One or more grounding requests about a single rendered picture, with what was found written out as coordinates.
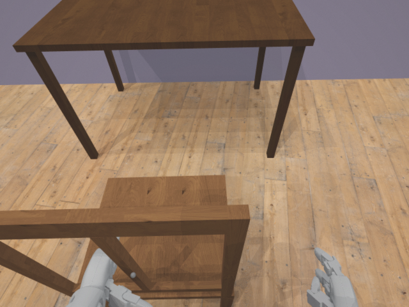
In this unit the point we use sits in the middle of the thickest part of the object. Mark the right robot hand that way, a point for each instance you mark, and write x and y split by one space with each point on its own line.
339 291

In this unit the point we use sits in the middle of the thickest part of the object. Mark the left robot hand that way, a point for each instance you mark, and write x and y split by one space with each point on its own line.
98 273

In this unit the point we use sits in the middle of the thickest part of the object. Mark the table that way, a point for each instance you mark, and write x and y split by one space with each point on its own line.
106 25

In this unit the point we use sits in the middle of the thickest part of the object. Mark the robot left forearm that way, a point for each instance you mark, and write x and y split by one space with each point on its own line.
87 297

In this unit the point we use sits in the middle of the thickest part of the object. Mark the chair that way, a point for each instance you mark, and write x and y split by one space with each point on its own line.
178 234

